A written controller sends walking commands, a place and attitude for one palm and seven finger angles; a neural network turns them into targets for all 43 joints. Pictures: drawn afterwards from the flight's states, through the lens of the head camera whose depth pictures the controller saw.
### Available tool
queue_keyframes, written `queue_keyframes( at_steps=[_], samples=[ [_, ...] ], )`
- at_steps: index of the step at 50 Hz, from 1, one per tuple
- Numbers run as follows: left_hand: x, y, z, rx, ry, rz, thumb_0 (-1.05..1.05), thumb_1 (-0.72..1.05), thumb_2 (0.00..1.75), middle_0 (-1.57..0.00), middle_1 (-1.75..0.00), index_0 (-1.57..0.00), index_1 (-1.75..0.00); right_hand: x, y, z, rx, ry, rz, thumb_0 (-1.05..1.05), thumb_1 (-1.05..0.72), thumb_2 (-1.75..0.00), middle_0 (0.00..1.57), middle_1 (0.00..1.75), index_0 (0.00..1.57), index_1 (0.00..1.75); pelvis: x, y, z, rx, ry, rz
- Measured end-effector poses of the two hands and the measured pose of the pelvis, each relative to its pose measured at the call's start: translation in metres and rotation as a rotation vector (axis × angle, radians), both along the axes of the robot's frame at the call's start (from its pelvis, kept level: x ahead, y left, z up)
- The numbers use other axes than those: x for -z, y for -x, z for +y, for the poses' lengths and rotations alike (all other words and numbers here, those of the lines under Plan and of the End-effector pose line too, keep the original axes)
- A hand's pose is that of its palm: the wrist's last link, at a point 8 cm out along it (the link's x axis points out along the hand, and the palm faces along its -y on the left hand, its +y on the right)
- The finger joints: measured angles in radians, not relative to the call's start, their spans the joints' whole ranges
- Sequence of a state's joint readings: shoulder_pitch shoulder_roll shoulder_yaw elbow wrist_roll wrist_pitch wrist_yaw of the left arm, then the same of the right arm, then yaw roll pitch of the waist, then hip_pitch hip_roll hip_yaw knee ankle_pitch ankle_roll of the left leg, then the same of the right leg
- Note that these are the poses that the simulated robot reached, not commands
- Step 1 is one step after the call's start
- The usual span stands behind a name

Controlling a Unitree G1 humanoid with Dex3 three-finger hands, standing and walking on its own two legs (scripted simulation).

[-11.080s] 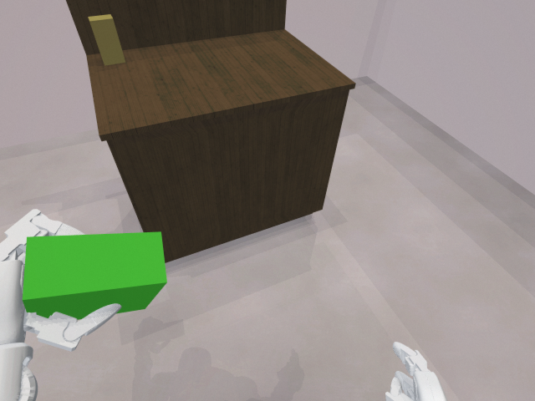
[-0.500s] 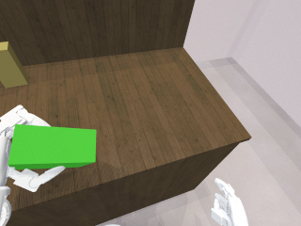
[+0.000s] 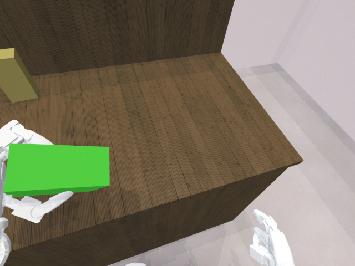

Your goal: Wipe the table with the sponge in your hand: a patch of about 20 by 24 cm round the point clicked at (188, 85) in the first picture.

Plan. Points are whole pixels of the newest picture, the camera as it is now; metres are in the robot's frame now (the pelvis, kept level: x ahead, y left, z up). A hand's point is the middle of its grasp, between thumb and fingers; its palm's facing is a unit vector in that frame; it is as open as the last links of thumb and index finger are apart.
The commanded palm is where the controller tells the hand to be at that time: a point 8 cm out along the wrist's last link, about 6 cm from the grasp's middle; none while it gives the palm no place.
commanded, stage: look again from close up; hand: left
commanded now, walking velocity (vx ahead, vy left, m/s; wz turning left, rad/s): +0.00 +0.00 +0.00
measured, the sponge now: (73, 172) +0.24 +0.21 +0.13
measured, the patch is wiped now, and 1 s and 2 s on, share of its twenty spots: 0.00 0.00 0.00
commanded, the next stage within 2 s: turn the palm down, sponge in hand in 0.22 s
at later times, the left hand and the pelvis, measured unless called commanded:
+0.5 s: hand (30, 145) +0.25 +0.26 +0.18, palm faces +0.39 -0.77 -0.50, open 10.3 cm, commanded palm +0.17 +0.27 +0.18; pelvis +0.01 -0.02 +0.00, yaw +0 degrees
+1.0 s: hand (60, 177) +0.22 +0.21 +0.15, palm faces +0.24 -0.56 -0.79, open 10.3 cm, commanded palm +0.18 +0.25 +0.20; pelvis +0.01 -0.07 -0.01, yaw +2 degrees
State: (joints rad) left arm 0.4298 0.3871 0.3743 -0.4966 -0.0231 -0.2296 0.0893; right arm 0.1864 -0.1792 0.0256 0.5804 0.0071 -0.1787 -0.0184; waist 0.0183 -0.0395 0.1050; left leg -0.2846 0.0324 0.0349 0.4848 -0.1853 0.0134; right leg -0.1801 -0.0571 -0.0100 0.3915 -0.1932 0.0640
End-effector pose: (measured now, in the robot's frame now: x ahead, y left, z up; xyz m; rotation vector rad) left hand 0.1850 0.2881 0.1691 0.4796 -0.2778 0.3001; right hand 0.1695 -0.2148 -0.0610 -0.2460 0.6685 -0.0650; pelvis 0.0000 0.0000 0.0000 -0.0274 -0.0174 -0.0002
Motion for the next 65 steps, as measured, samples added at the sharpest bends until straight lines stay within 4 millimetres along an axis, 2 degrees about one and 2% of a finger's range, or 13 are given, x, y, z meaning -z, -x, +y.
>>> queue_keyframes(
  at_steps=[16,19,22,25,30,33,37,43,48,53,58,65],
  samples=[
    [0.002,-0.007,-0.014,-0.018,0.018,0.041,-0.01,-0.51,1.02,-0.69,-1.36,-0.71,-1.36,0.004,-0.008,-0.019,0.034,0.001,0.013,0.01,-0.91,-0.90,0.20,0.30,0.20,0.30,-0.001,-0.009,-0.010,0.003,-0.002,0.006],
    [-0.022,-0.023,-0.004,-0.005,-0.144,-0.010,-0.01,-0.51,1.02,-0.69,-1.36,-0.71,-1.36,0.008,-0.012,-0.017,-0.016,0.029,0.021,0.01,-0.91,-0.90,0.20,0.30,0.20,0.30,0.003,-0.008,-0.015,-0.018,-0.010,0.001],
    [-0.038,-0.033,0.013,-0.071,-0.105,-0.003,-0.01,-0.51,1.02,-0.69,-1.36,-0.71,-1.36,0.011,-0.018,-0.018,-0.057,0.004,0.018,0.01,-0.91,-0.90,0.20,0.30,0.20,0.30,0.004,-0.010,-0.020,-0.009,-0.017,-0.009],
    [-0.033,-0.027,0.008,-0.102,-0.076,0.089,-0.01,-0.51,1.02,-0.69,-1.36,-0.71,-1.36,0.008,-0.027,-0.021,-0.056,-0.034,-0.035,0.01,-0.91,-0.90,0.20,0.30,0.20,0.30,0.004,-0.013,-0.023,0.004,-0.021,-0.019],
    [-0.006,0.001,-0.027,-0.034,-0.150,0.255,-0.01,-0.51,1.02,-0.69,-1.36,-0.71,-1.36,0.003,-0.042,-0.029,-0.068,-0.032,-0.100,0.01,-0.91,-0.90,0.21,0.30,0.20,0.30,0.008,-0.013,-0.031,-0.006,-0.028,-0.022],
    [-0.003,0.018,-0.037,-0.033,-0.187,0.231,-0.01,-0.51,1.02,-0.69,-1.36,-0.71,-1.35,0.006,-0.049,-0.034,-0.088,-0.005,-0.100,0.01,-0.91,-0.90,0.20,0.30,0.20,0.30,0.011,-0.010,-0.039,-0.025,-0.026,-0.018],
    [-0.012,0.029,-0.032,-0.138,-0.238,0.143,-0.01,-0.51,1.02,-0.69,-1.36,-0.71,-1.35,0.015,-0.052,-0.040,-0.113,0.014,-0.071,0.01,-0.91,-0.90,0.20,0.30,0.20,0.30,0.014,-0.007,-0.049,-0.055,-0.021,-0.017],
    [-0.018,0.018,-0.024,-0.234,-0.291,0.214,-0.01,-0.51,1.02,-0.69,-1.36,-0.71,-1.35,0.025,-0.049,-0.045,-0.096,-0.008,-0.049,0.01,-0.91,-0.90,0.20,0.30,0.20,0.30,0.014,-0.004,-0.060,-0.064,-0.027,-0.032],
    [-0.019,0.002,-0.043,-0.141,-0.374,0.303,-0.01,-0.51,1.02,-0.69,-1.36,-0.71,-1.35,0.026,-0.044,-0.050,-0.046,-0.039,-0.066,0.01,-0.91,-0.90,0.20,0.30,0.20,0.30,0.012,-0.007,-0.064,-0.044,-0.033,-0.039],
    [-0.032,0.000,-0.056,-0.096,-0.451,0.276,-0.01,-0.51,1.02,-0.69,-1.36,-0.71,-1.35,0.027,-0.038,-0.061,-0.007,-0.041,-0.053,0.01,-0.91,-0.90,0.20,0.30,0.20,0.30,0.011,-0.013,-0.066,-0.030,-0.033,-0.034],
    [-0.037,0.006,-0.049,-0.167,-0.496,0.284,-0.01,-0.51,1.02,-0.69,-1.35,-0.71,-1.35,0.032,-0.035,-0.072,0.017,-0.023,-0.017,0.01,-0.91,-0.90,0.20,0.30,0.20,0.30,0.011,-0.016,-0.063,-0.031,-0.032,-0.027],
    [-0.025,0.006,-0.039,-0.222,-0.551,0.368,-0.01,-0.51,1.02,-0.69,-1.35,-0.71,-1.35,0.033,-0.041,-0.070,0.024,0.000,-0.014,0.01,-0.91,-0.90,0.20,0.30,0.20,0.30,0.011,-0.017,-0.056,-0.035,-0.033,-0.024]
  ],
)
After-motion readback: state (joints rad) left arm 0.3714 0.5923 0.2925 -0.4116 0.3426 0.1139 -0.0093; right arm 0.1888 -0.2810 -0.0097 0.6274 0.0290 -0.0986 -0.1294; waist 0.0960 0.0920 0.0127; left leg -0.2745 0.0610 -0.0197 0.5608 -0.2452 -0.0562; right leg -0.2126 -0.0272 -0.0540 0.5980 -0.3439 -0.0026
